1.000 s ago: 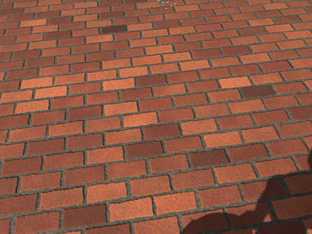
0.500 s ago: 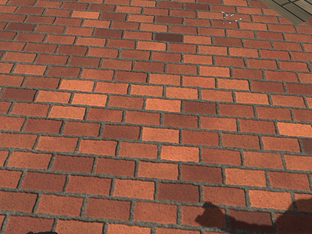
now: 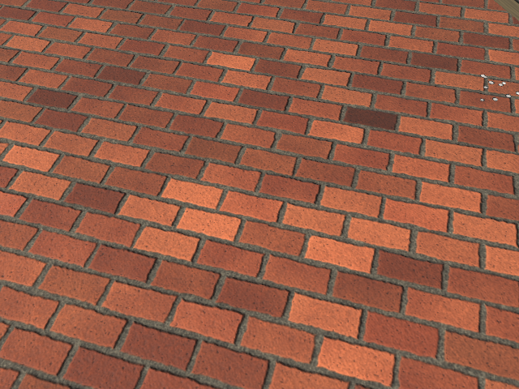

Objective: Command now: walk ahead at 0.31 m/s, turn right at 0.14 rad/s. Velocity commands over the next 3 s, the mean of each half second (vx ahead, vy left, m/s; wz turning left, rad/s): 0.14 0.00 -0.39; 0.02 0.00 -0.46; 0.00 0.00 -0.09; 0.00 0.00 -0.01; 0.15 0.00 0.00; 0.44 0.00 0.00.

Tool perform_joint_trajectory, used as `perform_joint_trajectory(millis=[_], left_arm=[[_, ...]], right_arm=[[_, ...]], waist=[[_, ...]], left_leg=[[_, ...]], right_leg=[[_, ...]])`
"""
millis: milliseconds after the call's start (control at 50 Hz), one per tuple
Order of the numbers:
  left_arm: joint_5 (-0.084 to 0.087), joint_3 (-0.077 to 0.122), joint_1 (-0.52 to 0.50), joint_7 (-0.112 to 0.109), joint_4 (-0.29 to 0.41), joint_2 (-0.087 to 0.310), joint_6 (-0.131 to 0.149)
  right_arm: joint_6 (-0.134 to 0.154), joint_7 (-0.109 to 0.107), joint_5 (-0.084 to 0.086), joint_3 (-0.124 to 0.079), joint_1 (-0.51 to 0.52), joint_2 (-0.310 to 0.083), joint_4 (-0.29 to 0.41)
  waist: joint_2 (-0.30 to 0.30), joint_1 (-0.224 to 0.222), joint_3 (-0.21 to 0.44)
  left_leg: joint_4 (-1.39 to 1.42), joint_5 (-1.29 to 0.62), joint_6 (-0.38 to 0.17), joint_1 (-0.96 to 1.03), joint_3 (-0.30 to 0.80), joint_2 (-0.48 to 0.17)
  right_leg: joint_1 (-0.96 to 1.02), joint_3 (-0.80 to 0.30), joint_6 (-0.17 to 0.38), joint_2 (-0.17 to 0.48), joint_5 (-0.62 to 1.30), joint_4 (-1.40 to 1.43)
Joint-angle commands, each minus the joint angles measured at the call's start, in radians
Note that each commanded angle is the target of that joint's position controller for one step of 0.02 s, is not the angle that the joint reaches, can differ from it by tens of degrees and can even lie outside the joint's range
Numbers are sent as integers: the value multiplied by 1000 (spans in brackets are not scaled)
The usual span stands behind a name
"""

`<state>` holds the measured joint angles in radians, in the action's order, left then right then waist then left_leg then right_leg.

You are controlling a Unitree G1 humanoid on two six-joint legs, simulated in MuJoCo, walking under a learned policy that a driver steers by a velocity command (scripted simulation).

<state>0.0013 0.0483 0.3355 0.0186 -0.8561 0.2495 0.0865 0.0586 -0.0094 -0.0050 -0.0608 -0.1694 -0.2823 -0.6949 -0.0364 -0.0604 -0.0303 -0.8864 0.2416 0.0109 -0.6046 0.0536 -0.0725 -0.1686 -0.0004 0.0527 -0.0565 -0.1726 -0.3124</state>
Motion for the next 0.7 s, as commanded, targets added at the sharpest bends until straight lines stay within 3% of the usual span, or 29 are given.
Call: perform_joint_trajectory(millis=[20,100,140,160,180,200,220,240,260,280,320,360,420,480,520,560,580,600,620,640,660,680,700], left_arm=[[13,44,-57,-17,61,189,-2],[28,51,-11,-30,42,201,-34],[33,53,-45,-39,56,200,-44],[32,50,-63,-42,67,184,-46],[17,36,-59,-40,91,138,-42],[-6,14,46,-37,97,60,-35],[14,15,133,-35,89,108,-39],[27,38,104,-38,79,177,-57],[27,46,36,-45,89,186,-77],[24,52,12,-54,91,182,-101],[18,52,11,-63,107,154,-135],[14,49,1,-63,126,127,-143],[8,39,-59,-49,163,110,-141],[9,40,-93,-30,188,128,-142],[9,46,-94,-18,199,144,-146],[5,55,-44,-10,183,148,-147],[-2,67,-16,-13,174,174,-147],[-3,91,-3,-31,188,273,-145],[-25,99,-41,-32,228,355,-134],[-44,90,-43,-26,233,309,-110],[-37,81,-89,-27,234,283,-92],[-15,75,-146,-32,243,252,-87],[2,65,-177,-37,251,224,-87]], right_arm=[[16,2,-2,1,27,-20,62],[13,6,4,-10,113,-55,89],[19,7,-1,-25,68,-86,77],[24,3,-8,-33,18,-105,62],[27,-7,-26,-47,-46,-160,60],[11,-21,-43,-54,-94,-210,71],[-9,-14,-28,-46,-116,-172,69],[-21,-10,-13,-36,-76,-128,75],[-28,-13,-6,-25,-25,-94,78],[-33,-13,-7,-18,27,-82,77],[-38,-14,-22,-24,92,-101,68],[-35,-19,-27,-28,107,-102,57],[-36,-29,-17,-35,117,-119,42],[-46,-29,-7,-46,109,-151,24],[-52,-25,5,-51,103,-167,11],[-61,-25,24,-52,106,-165,-4],[-66,-23,27,-47,64,-135,-26],[-71,-16,0,-34,27,-77,-26],[-67,-25,-17,-36,98,-87,31],[-66,-31,-13,-46,167,-121,40],[-69,-34,2,-53,148,-127,31],[-73,-43,-1,-59,109,-128,1],[-76,-49,-9,-63,92,-136,-11]], waist=[[124,35,70],[142,20,72],[149,60,88],[134,88,110],[61,103,192],[-168,78,302],[-253,77,417],[-154,77,345],[-101,74,256],[-83,60,197],[-114,28,126],[-121,23,117],[-106,37,135],[-108,48,147],[-109,43,141],[-88,11,138],[-27,10,116],[243,41,80],[371,27,46],[259,-12,80],[221,25,71],[168,54,79],[175,64,84]], left_leg=[[186,-174,27,110,-32,45],[332,-229,19,163,-1,91],[423,-258,-5,252,14,91],[488,-345,-29,353,6,75],[467,-591,-83,538,90,-49],[387,-997,-216,804,298,-305],[409,-905,-322,828,445,-414],[455,-683,-306,748,404,-356],[485,-515,-266,665,315,-293],[523,-400,-248,565,251,-254],[597,-286,-236,371,139,-201],[625,-259,-245,326,70,-191],[628,-260,-253,338,16,-211],[620,-243,-249,358,-8,-240],[594,-214,-227,377,-18,-254],[515,-140,-165,351,-65,-228],[416,-46,-97,290,-115,-184],[131,172,14,95,-235,-61],[-80,421,64,-108,-151,80],[-210,391,46,-105,-29,67],[-237,292,29,-107,2,52],[-231,215,28,-103,13,42],[-233,168,35,-90,13,43]], right_leg=[[-13,-122,144,201,622,57],[22,-183,115,210,511,-29],[20,-236,84,207,412,-104],[-11,-232,54,172,364,-172],[-102,-203,11,106,211,-324],[-341,-110,-53,-8,-364,-601],[-415,-109,-80,0,-590,-804],[-465,-111,-102,44,-523,-895],[-504,-84,-119,69,-454,-920],[-496,-79,-135,93,-397,-915],[-391,-47,-151,103,-308,-883],[-344,-23,-148,105,-261,-812],[-287,-12,-128,128,-199,-655],[-218,14,-101,127,-171,-539],[-175,34,-73,118,-163,-448],[-64,70,-27,81,-68,-273],[3,27,10,77,-6,-175],[91,-282,99,284,220,-38],[49,-538,281,458,328,8],[13,-504,291,421,242,28],[5,-422,231,363,192,19],[10,-369,174,315,145,3],[4,-341,152,298,181,-7]])
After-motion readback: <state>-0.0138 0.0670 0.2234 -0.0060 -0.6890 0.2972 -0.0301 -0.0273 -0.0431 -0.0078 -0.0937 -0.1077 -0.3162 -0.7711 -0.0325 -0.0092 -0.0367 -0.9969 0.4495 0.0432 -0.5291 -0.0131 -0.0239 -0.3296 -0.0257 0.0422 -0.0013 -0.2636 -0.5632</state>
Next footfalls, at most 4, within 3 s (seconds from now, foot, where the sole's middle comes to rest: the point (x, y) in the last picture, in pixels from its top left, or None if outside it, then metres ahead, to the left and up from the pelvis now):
0.18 left None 0.25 0.13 -0.78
0.58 right None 0.13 -0.11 -0.78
1.04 left None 0.23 0.10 -0.78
2.48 right None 0.16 -0.15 -0.78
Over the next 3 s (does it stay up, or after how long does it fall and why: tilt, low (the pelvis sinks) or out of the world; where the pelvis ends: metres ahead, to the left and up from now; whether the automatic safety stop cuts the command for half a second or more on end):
stays up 0.41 -0.14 -0.03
